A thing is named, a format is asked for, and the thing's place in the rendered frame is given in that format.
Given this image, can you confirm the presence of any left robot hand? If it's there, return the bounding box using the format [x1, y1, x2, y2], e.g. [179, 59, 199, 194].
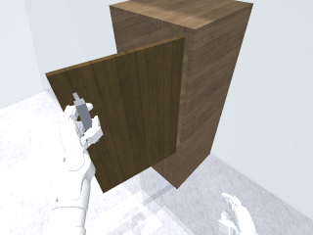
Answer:
[60, 103, 104, 152]

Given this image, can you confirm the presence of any cupboard door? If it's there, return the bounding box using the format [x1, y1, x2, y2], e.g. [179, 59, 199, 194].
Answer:
[45, 35, 185, 193]

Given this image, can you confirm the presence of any right robot hand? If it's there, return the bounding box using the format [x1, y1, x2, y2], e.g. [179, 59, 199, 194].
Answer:
[218, 193, 256, 235]

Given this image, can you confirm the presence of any handle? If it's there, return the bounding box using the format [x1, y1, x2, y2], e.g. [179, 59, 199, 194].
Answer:
[72, 92, 100, 144]

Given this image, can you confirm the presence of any robot left forearm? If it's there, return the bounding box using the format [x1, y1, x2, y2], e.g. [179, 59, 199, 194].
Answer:
[42, 146, 96, 235]

